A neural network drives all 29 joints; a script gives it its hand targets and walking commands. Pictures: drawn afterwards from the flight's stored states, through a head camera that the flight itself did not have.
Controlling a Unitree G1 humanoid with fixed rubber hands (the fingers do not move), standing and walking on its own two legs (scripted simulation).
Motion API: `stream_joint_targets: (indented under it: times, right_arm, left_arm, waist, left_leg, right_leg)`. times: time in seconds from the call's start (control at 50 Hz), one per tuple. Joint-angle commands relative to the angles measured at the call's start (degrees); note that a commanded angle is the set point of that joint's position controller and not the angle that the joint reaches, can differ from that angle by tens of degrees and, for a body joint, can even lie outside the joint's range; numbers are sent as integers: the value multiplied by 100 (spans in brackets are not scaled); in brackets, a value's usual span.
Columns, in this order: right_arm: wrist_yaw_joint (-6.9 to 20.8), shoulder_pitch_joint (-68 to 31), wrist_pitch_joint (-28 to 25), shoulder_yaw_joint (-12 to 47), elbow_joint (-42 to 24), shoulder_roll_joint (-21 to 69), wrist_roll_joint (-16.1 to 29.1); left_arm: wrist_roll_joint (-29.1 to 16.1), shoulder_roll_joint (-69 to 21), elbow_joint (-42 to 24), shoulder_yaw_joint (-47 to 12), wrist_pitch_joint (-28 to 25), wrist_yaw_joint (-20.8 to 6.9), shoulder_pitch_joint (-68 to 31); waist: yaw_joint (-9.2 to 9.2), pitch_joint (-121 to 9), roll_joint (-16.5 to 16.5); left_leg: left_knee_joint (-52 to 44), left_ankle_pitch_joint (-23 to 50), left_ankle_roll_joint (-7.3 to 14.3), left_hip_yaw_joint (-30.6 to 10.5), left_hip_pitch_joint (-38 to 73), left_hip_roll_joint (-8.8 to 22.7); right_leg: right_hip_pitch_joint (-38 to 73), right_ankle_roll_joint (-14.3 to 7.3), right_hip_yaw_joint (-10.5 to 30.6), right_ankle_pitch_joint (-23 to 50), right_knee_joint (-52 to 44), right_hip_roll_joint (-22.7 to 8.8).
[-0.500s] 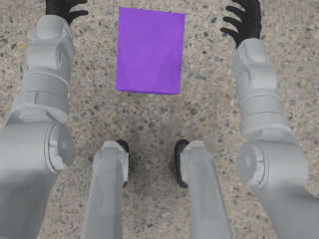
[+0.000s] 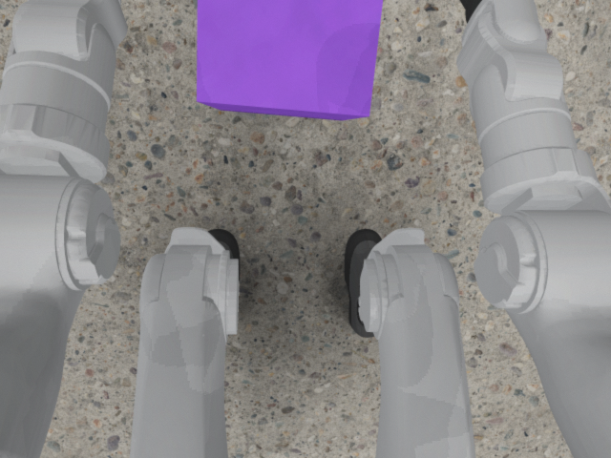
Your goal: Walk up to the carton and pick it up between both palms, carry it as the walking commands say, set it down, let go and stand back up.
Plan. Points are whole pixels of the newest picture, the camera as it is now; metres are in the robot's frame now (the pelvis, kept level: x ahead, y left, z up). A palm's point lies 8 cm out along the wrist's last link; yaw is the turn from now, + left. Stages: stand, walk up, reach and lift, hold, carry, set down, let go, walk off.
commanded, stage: reach and lift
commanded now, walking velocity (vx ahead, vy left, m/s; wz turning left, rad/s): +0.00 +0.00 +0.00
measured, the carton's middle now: (289, 17) +0.57 +0.02 -0.33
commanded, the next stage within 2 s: none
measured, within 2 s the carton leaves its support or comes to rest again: leaves its support in 2.00 s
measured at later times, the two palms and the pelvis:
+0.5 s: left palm out of the picture +0.57 +0.20 -0.25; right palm (446, 29) +0.55 -0.16 -0.25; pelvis +0.00 +0.00 -0.06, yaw +0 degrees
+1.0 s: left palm out of the picture +0.56 +0.17 -0.25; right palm (422, 23) +0.55 -0.13 -0.25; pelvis +0.00 +0.00 -0.06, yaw +0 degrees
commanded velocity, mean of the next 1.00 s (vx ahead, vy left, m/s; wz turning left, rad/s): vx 0.00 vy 0.00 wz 0.00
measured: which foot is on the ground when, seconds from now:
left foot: down 0.00-1.00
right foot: down 0.00-1.00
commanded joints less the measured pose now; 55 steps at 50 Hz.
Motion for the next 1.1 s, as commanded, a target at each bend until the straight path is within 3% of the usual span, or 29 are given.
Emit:
stream_joint_targets:
  times: [0.0, 0.02, 0.04, 0.06, 0.08, 0.1, 0.12, 0.14, 0.2, 0.22, 0.24, 0.26, 0.28, 0.36, 0.38, 0.4, 0.42, 0.48, 0.58, 0.62, 0.7, 0.76, 0.86, 0.88, 0.92, 0.94, 0.98, 1.04, 1.08]
  right_arm:
    - [9, -1563, -63, 484, 98, -631, 228]
    - [-10, -1776, -118, 150, -657, -858, 290]
    - [-86, -1768, -162, 264, -291, -944, 168]
    - [-12, -1687, -123, 252, 276, -813, 231]
    - [-11, -1719, -178, 149, -16, -979, 166]
    - [-32, -1878, -281, 293, -630, -860, 328]
    - [72, -2028, -239, 567, 86, -763, 424]
    - [62, -1945, -273, 494, -125, -686, 507]
    - [7, -2517, -424, 436, -821, -1091, 509]
    - [87, -1847, -283, 341, 868, -924, 438]
    - [-2, -2428, -356, 443, -544, -1290, 414]
    - [40, -2109, -355, 480, 608, -922, 456]
    - [59, -2227, -379, 427, 396, -920, 383]
    - [86, -2220, -411, 475, 259, -729, 423]
    - [102, -2030, -435, 370, 589, -950, 362]
    - [140, -1982, -510, 611, 406, -766, 458]
    - [66, -2246, -452, 552, 345, -974, 359]
    - [85, -1983, -450, 700, 502, -816, 571]
    - [172, -1781, -427, 465, 713, -900, 419]
    - [232, -2267, -499, 735, -76, -576, 650]
    - [124, -1886, -422, 501, 663, -823, 412]
    - [157, -2159, -445, 466, 50, -606, 394]
    - [181, -2250, -446, 493, 277, -490, 361]
    - [160, -2356, -454, 479, 195, -373, 344]
    - [102, -2014, -455, 492, 359, -651, 237]
    - [132, -2286, -422, 562, 216, -575, 272]
    - [147, -2032, -477, 292, 267, -207, 127]
    - [236, -1870, -421, 113, 462, -43, -210]
    - [466, -2290, -421, 569, 275, 897, -39]
  left_arm:
    - [-309, 747, 219, -290, -14, -58, -1906]
    - [-298, 685, -723, -338, -68, -13, -2029]
    - [-400, 849, -448, -269, -105, 27, -1783]
    - [-448, 618, 483, -558, -52, -94, -1694]
    - [-515, 565, -276, -549, -126, -106, -1978]
    - [-411, 690, -837, -487, -243, -25, -2091]
    - [-486, 837, 123, -434, -196, -91, -2062]
    - [-510, 722, -342, -568, -260, -43, -2144]
    - [-495, 1008, -443, -413, -325, 40, -2284]
    - [-412, 891, 774, -641, -238, -12, -2146]
    - [-607, 1005, -500, -503, -257, 21, -2425]
    - [-686, 671, 377, -841, -323, -80, -2383]
    - [-580, 882, 370, -537, -330, -71, -2384]
    - [-550, 1062, 302, -646, -420, -74, -2331]
    - [-669, 963, 473, -727, -396, -133, -2292]
    - [-473, 1099, 375, -474, -450, -105, -2029]
    - [-624, 1049, 603, -439, -429, -97, -2169]
    - [-651, 718, 562, -712, -436, -154, -2090]
    - [-541, 997, 56, -567, -468, -128, -2350]
    - [-674, 773, 254, -706, -456, -189, -2117]
    - [-670, 686, 190, -721, -417, -145, -2190]
    - [-395, 723, 377, -563, -433, -120, -2106]
    - [-452, 259, 302, -620, -408, -208, -2150]
    - [-289, 551, 0, -397, -470, -93, -2433]
    - [-396, 246, 490, -573, -369, -140, -2030]
    - [-252, 357, 449, -433, -337, -155, -1959]
    - [-161, 14, 311, -543, -394, -156, -2115]
    - [-173, -316, 212, -583, -320, -316, -2082]
    - [-51, -1234, 127, -585, -316, -486, -2113]
  waist:
    - [23, -7325, 115]
    - [76, -7603, 718]
    - [3, -8018, 176]
    - [-98, -6958, 541]
    - [-347, -7000, 418]
    - [-122, -8018, 521]
    - [164, -6880, 68]
    - [-85, -7274, 387]
    - [142, -7433, 331]
    - [-160, -6035, 558]
    - [-98, -7671, 248]
    - [-246, -6398, 594]
    - [7, -6351, 262]
    - [68, -5978, 271]
    - [-240, -5883, 251]
    - [302, -5795, 144]
    - [14, -6041, -57]
    - [50, -5998, 372]
    - [-80, -5899, 321]
    - [198, -5919, 189]
    - [-175, -6350, 181]
    - [99, -5790, 303]
    - [-99, -5610, 114]
    - [309, -5879, 286]
    - [27, -6038, 162]
    - [242, -5687, -99]
    - [-63, -5620, 413]
    - [-232, -5364, 362]
    - [104, -5411, 210]
  left_leg:
    - [-540, 1404, 168, 646, 3206, 126]
    - [-688, 1726, 40, 828, 3686, 28]
    - [-382, 2054, -15, 766, 3451, -25]
    - [-382, 1286, 89, 674, 3268, 147]
    - [-393, 1613, 127, 594, 3361, 42]
    - [-214, 2202, 47, 717, 4094, 71]
    - [-159, 1882, 102, 621, 3186, 56]
    - [-71, 2090, 108, 613, 3484, 81]
    - [121, 2502, 150, 507, 3819, 41]
    - [97, 1764, 158, 538, 3268, 148]
    - [219, 2297, 66, 520, 3927, 54]
    - [110, 1756, 98, 513, 3390, 171]
    - [312, 1967, 104, 588, 3075, 87]
    - [309, 1890, 189, 434, 3161, 115]
    - [189, 1677, 176, 460, 2978, 146]
    - [333, 1730, 129, 680, 2432, 90]
    - [410, 1581, 185, 539, 2555, 124]
    - [352, 2096, 138, 592, 2845, 154]
    - [408, 1954, 72, 648, 2561, 87]
    - [315, 1895, 174, 620, 2662, 88]
    - [339, 1906, 122, 548, 2985, 35]
    - [317, 1864, 171, 501, 2796, 47]
    - [276, 1573, 112, 554, 2629, 4]
    - [323, 1858, 126, 585, 2717, -38]
    - [409, 1962, 22, 569, 3114, -85]
    - [295, 1644, 162, 432, 2737, -48]
    - [245, 1632, 51, 627, 2766, -99]
    - [286, 1590, 23, 513, 2597, -163]
    - [301, 1771, 83, 556, 2560, -202]
  right_leg:
    - [3218, -83, -839, 1552, -419, -25]
    - [3107, -77, -914, 1587, -515, 63]
    - [3855, -92, -842, 2106, -306, 39]
    - [3044, -108, -816, 1302, -303, -18]
    - [2876, -115, -874, 1565, -244, 53]
    - [3560, -90, -894, 2155, -111, 24]
    - [2872, -73, -794, 1785, -72, 33]
    - [3273, -111, -765, 2160, 67, 10]
    - [2997, -38, -832, 2270, 319, 20]
    - [1992, 11, -891, 1508, 330, -6]
    - [3200, -12, -818, 1962, 377, -36]
    - [2427, -81, -844, 1538, 395, -92]
    - [2482, -40, -771, 1760, 414, -67]
    - [2096, 12, -773, 1629, 490, -63]
    - [2401, -4, -888, 1531, 463, -79]
    - [2611, -27, -708, 1707, 441, -39]
    - [2565, -26, -700, 1676, 523, -103]
    - [2588, -69, -700, 1952, 488, -39]
    - [2516, -45, -716, 2059, 557, -4]
    - [2556, 10, -773, 1883, 501, -23]
    - [2703, -58, -817, 1938, 618, 17]
    - [2347, -57, -735, 1868, 525, 22]
    - [2582, -69, -783, 1651, 518, 74]
    - [2529, -84, -675, 1929, 586, 65]
    - [2880, -40, -714, 1842, 546, 67]
    - [2580, 6, -718, 1653, 514, 86]
    - [2426, -87, -756, 1644, 444, 166]
    - [2453, -113, -665, 1723, 469, 154]
    - [2631, -85, -704, 1856, 565, 229]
